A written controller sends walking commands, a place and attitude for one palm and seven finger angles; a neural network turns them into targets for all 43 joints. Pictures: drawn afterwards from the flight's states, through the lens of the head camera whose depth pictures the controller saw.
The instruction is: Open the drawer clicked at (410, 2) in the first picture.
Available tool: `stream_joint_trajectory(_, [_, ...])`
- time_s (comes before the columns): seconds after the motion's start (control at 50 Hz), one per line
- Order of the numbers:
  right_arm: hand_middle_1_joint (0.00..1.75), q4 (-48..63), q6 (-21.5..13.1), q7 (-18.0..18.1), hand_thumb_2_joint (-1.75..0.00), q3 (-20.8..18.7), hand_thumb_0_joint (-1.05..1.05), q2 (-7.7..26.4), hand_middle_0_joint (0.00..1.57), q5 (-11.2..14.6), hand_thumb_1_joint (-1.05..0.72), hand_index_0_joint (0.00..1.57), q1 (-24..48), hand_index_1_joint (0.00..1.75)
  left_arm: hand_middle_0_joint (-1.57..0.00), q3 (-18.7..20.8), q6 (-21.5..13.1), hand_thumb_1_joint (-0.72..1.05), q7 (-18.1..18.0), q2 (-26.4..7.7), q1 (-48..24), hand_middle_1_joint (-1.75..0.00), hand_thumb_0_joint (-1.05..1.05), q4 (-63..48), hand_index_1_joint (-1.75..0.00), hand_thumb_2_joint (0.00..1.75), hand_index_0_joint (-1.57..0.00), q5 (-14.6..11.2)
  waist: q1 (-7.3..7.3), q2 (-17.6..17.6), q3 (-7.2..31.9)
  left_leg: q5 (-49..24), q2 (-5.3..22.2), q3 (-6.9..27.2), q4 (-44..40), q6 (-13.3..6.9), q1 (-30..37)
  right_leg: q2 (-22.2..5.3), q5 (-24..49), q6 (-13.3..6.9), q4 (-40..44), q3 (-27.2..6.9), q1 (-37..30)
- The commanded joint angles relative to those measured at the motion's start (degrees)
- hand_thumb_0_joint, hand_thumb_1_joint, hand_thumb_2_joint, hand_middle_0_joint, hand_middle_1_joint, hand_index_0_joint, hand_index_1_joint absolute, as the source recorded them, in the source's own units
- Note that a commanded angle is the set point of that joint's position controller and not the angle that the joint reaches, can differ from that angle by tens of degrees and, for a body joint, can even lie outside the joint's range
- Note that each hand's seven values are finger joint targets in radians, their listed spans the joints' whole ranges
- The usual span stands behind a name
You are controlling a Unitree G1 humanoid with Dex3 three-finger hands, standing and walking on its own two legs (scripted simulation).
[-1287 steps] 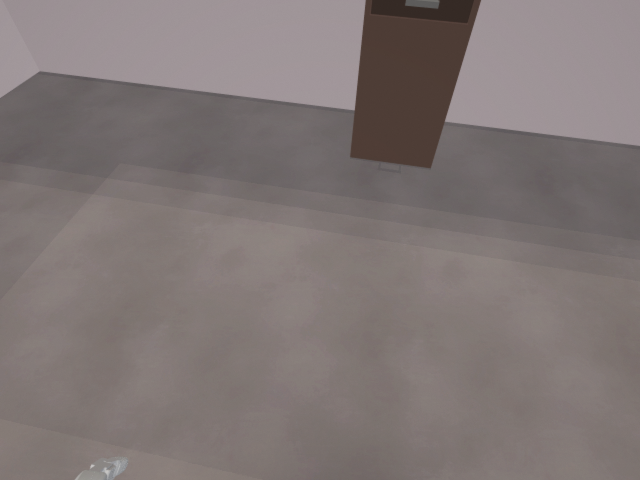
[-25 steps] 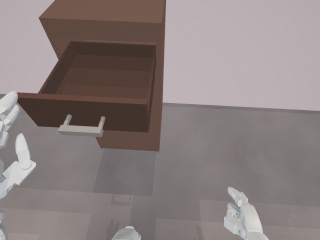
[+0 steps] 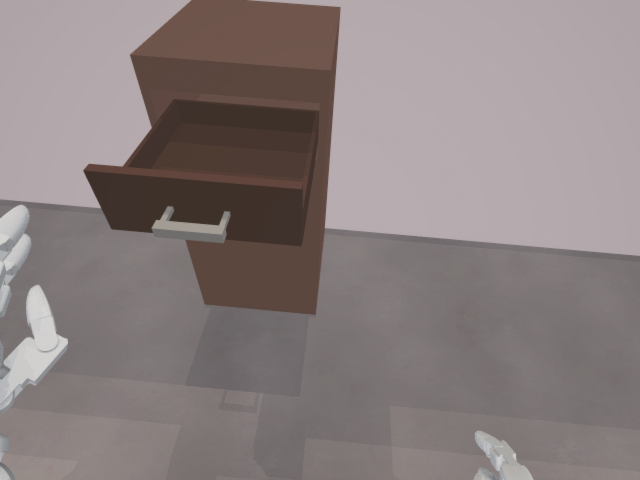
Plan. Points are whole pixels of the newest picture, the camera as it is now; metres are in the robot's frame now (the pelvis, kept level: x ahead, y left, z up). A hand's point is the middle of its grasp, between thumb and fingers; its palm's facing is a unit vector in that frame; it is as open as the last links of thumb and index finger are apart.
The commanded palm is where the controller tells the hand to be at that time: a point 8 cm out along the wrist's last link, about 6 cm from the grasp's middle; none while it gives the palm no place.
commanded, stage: stop stepping back and stand still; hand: left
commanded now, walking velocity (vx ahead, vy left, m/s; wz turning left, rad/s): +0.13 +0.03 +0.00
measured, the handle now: (193, 223) +0.52 +0.25 +0.00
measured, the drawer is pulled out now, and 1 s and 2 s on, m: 0.30 0.30 0.30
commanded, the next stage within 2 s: let the arm hang, fingers relaxed in 0.38 s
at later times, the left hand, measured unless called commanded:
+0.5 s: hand (71, 366) +0.18 +0.23 +0.16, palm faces +0.36 -0.82 -0.44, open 7.4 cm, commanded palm none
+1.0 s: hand out of the picture -0.08 +0.19 -0.16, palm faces +0.06 -0.97 -0.23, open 7.2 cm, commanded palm none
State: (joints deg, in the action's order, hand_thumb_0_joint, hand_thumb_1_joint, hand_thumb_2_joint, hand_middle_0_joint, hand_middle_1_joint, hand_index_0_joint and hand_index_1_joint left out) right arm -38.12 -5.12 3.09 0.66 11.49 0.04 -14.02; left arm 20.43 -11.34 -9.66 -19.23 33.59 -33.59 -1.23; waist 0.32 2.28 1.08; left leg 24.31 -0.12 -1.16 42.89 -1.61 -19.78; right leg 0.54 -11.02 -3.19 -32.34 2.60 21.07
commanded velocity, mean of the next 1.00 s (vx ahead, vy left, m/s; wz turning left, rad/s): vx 0.02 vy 0.00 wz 0.00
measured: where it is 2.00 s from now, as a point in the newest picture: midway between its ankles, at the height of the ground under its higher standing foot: outside the picture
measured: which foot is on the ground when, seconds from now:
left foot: down 0.00-1.00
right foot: down 0.00-0.06, up 0.08-0.22, down 0.24-1.00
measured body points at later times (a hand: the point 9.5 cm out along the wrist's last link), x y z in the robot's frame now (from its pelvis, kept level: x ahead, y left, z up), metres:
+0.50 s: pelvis -0.01 -0.01 +0.01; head -0.01 +0.00 +0.46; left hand +0.15 +0.27 +0.19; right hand +0.14 -0.26 -0.08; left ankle +0.00 +0.11 -0.73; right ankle +0.01 -0.09 -0.73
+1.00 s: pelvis -0.02 +0.00 +0.01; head +0.01 +0.00 +0.46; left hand -0.09 +0.24 -0.14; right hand -0.04 -0.24 -0.14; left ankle +0.00 +0.11 -0.73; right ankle +0.00 -0.10 -0.73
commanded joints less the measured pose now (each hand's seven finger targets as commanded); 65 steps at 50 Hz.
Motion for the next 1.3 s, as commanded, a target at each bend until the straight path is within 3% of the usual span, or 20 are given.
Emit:
stream_joint_trajectory(0.0, [0.3,10.5,-3.9,1.6,-0.9,-2.2,0.0,6.8,0.2,-0.5,-0.9,0.2,6.4,0.3,-0.2,5.8,-3.5,0.9,-0.9,-10.5,-2.0,-0.3,0.0,-12.4,-0.3,0.9,-0.2,0.1,2.19,-3.3,-0.5,4.7,2.9,3.1,-21.6,-2.4,7.0,-7.5,-26.5,-0.8,10.0,-10.0,6.1])
stream_joint_trajectory(0.04, [0.3,12.0,-4.4,1.6,-0.9,-3.2,0.0,7.9,0.2,-0.4,-0.9,0.2,6.4,0.3,-0.2,7.6,-4.4,0.9,-1.2,-11.8,-1.2,-0.3,0.0,-15.1,-0.3,0.9,-0.2,0.1,1.14,-18.6,0.8,10.3,15.8,20.6,-32.0,-7.3,3.1,1.5,-14.0,3.3,-13.2,0.5,2.9])
stream_joint_trajectory(0.06, [0.3,11.3,-4.3,1.3,-0.9,-2.8,0.0,6.3,0.2,-0.3,-0.9,0.2,6.4,0.3,-0.2,8.4,-3.8,0.9,-1.0,-11.9,0.3,-0.3,0.0,-12.5,-0.3,0.9,-0.2,0.4,1.82,-17.6,0.3,14.7,16.9,21.5,-34.1,-8.7,-2.3,1.3,-14.3,3.8,-21.9,-0.9,2.0])
stream_joint_trajectory(0.1, [0.3,11.0,-4.6,0.5,-0.9,-2.6,0.0,6.0,0.2,0.2,-0.9,0.2,6.9,0.3,-0.2,7.4,-3.2,0.9,-0.5,-10.7,0.5,-0.3,0.0,-9.8,-0.3,0.9,-0.2,0.6,1.12,-10.6,-4.4,9.4,15.3,16.4,-31.5,-8.8,-6.7,-0.3,-13.8,3.6,-20.6,-1.5,1.7])
stream_joint_trajectory(0.18, [0.3,10.4,-4.0,0.9,-0.9,-2.2,0.0,7.5,0.2,0.1,-0.9,0.2,7.6,0.3,-0.2,6.5,-3.1,0.9,-0.2,-10.7,-0.9,-0.3,0.0,-8.6,-0.3,0.9,-0.2,0.2,0.72,-7.2,-2.0,0.9,9.9,7.4,-20.3,-3.9,-7.5,-1.6,-6.9,3.0,7.9,0.0,-13.1])
stream_joint_trajectory(0.24, [0.3,10.7,-3.2,0.4,-0.9,-3.1,0.0,6.9,0.2,0.8,-0.9,0.2,7.3,0.3,-0.2,7.7,-3.2,0.9,0.0,-12.6,-3.2,-0.3,0.0,-8.9,-0.3,0.9,-0.2,-0.5,1.37,7.0,1.0,0.0,0.5,0.7,1.2,0.4,-7.3,-17.6,-15.7,-4.9,21.1,-24.4,-8.9])
stream_joint_trajectory(0.26, [0.3,10.5,-2.9,0.2,-0.9,-4.1,0.0,7.0,0.2,1.3,-0.9,0.2,7.1,0.3,-0.2,7.2,-3.2,0.9,0.0,-11.5,-2.2,-0.3,0.0,-9.9,-0.3,0.9,-0.2,-0.8,0.73,6.9,2.3,-0.5,0.5,1.8,7.1,0.6,-7.1,-18.8,-14.4,-6.1,21.9,-26.3,-9.7])
stream_joint_trajectory(0.32, [0.3,11.2,-2.2,0.1,-0.9,-2.9,0.0,5.6,0.2,0.4,-0.9,0.2,7.5,0.3,-0.2,7.5,-3.5,0.9,-0.1,-11.2,1.4,-0.3,0.0,-11.6,-0.3,0.9,-0.2,-1.0,1.11,3.5,2.3,-2.7,1.9,1.7,1.1,0.6,-3.0,-16.7,-5.1,-6.4,18.7,-17.1,-7.0])
stream_joint_trajectory(0.38, [0.3,11.2,-2.5,1.2,-0.9,-2.1,0.0,5.5,0.2,0.1,-0.9,0.2,7.4,0.3,-0.2,7.3,-3.6,0.9,-0.8,-11.1,2.7,-0.3,0.0,-12.5,-0.3,0.9,-0.2,-0.7,1.18,0.3,2.4,-9.2,1.5,-0.6,-17.8,-0.1,6.8,-11.6,-7.9,-2.0,15.9,-10.2,-5.3])
stream_joint_trajectory(0.44, [0.3,12.9,-3.2,1.9,-0.9,-3.3,0.0,8.0,0.2,0.6,-0.9,0.2,8.2,0.3,-0.2,6.2,-3.9,0.9,-1.0,-11.0,1.1,-0.3,0.0,-14.2,-0.3,0.9,-0.2,-0.9,0.08,-7.0,3.0,-16.6,9.2,8.1,-23.0,-2.4,7.9,-4.7,-0.4,2.5,8.1,-5.7,-8.1])
stream_joint_trajectory(0.46, [0.3,-2.4,-4.9,-4.1,-0.9,-5.9,0.0,16.4,0.2,-0.7,-0.9,0.2,6.6,0.3,-0.2,-14.8,6.4,0.9,7.9,-0.5,-4.9,-0.3,0.0,34.8,-0.3,0.9,-0.2,5.6,3.53,-10.9,-2.1,-25.2,9.5,9.3,-14.5,-2.7,1.1,-5.5,5.1,2.7,-3.5,-1.5,0.8])
stream_joint_trajectory(0.48, [0.3,-2.1,-1.1,-4.0,-0.9,-5.1,0.0,11.8,0.2,-0.2,-0.9,0.2,1.8,0.3,-0.2,-12.6,10.5,0.9,9.1,-0.1,-4.3,-0.3,0.0,37.2,-0.3,0.9,-0.2,4.3,2.12,-11.5,1.1,-27.0,10.4,9.2,-17.1,-3.7,0.5,-3.6,-0.3,2.9,-5.6,-2.2,-1.9])
stream_joint_trajectory(0.52, [0.3,-0.5,0.7,-3.3,-0.9,-3.5,0.0,9.8,0.2,-1.1,-0.9,0.2,2.8,0.3,-0.2,-14.3,11.6,0.9,9.2,2.0,-8.0,-0.3,0.0,41.8,-0.3,0.9,-0.2,3.6,0.65,-3.9,2.9,-25.6,11.9,13.2,-17.6,-5.2,-2.6,-2.1,-8.8,3.1,-6.6,-2.5,-3.7])
stream_joint_trajectory(0.56, [0.3,-0.9,1.1,-2.7,-0.9,-2.8,0.0,9.6,0.2,-1.3,-0.9,0.2,3.2,0.3,-0.2,-15.0,11.4,0.9,9.3,0.4,-9.9,-0.3,0.0,49.2,-0.3,0.9,-0.2,3.6,-0.78,5.9,5.7,-31.4,7.7,9.4,-13.0,-2.9,-0.3,-3.9,7.8,2.6,0.5,-4.6,-10.2])
stream_joint_trajectory(0.6, [0.3,-2.7,2.6,-2.4,-0.9,-3.0,0.0,9.4,0.2,-0.9,-0.9,0.2,3.1,0.3,-0.2,-15.3,11.3,0.9,9.2,-3.0,-12.7,-0.3,0.0,57.8,-0.3,0.9,-0.2,3.5,-0.32,10.3,5.5,-21.6,2.1,3.6,-9.4,0.2,2.7,-9.7,21.5,-0.7,5.1,-10.9,-11.3])
stream_joint_trajectory(0.64, [0.3,-5.5,4.2,-2.5,-0.9,-2.9,0.0,8.6,0.2,-1.0,-0.9,0.2,2.9,0.3,-0.2,-16.3,11.5,0.9,8.9,-3.9,-16.9,-0.3,0.0,65.9,-0.3,0.9,-0.2,3.0,0.72,2.3,1.0,-16.5,1.2,3.1,-12.0,0.9,6.2,-10.4,15.2,-2.1,8.2,-12.2,-6.7])
stream_joint_trajectory(0.68, [0.3,-8.7,4.9,-2.5,-0.9,-1.7,0.0,7.1,0.2,-1.1,-0.9,0.2,2.8,0.3,-0.2,-17.7,11.8,0.9,8.8,-2.9,-19.4,-0.3,0.0,72.9,-0.3,0.9,-0.2,2.5,0.85,-5.7,-2.5,-18.0,3.5,5.1,-17.7,0.4,6.7,-6.6,4.2,-0.4,9.5,-10.1,-4.9])
stream_joint_trajectory(0.78, [0.3,-14.6,5.2,-2.0,-0.9,-1.5,0.0,6.1,0.2,-1.0,-0.9,0.2,0.9,0.3,-0.2,-18.1,11.5,0.9,8.7,-0.3,-16.1,-0.3,0.0,85.5,-0.3,0.9,-0.2,2.2,-0.42,-10.7,-1.7,-9.2,4.7,6.2,-23.3,-0.1,6.2,-4.9,-3.4,0.3,14.0,-9.1,-10.1])
stream_joint_trajectory(0.86, [0.3,-18.4,5.5,-1.7,-0.9,-1.8,0.0,4.9,0.2,-0.8,-0.9,0.2,-3.1,0.3,-0.2,-18.8,11.2,0.9,8.5,0.7,-15.0,-0.3,0.0,91.0,-0.3,0.9,-0.2,2.1,0.15,-4.6,-1.6,-8.5,4.9,5.6,-23.5,-0.2,8.4,-5.3,-5.8,0.1,16.1,-8.6,-9.0])
stream_joint_trajectory(1.28, [0.3,-25.6,5.3,-1.2,-0.9,-1.6,0.0,0.6,0.2,-0.9,-0.9,0.2,-9.0,0.3,-0.2,-19.0,11.2,0.9,7.4,4.0,-13.4,-0.3,0.0,97.6,-0.3,0.9,-0.2,2.0,-0.07,-2.5,-7.2,-10.8,4.9,5.3,-25.4,-0.6,6.7,-5.1,-4.5,0.1,14.4,-7.3,-7.8])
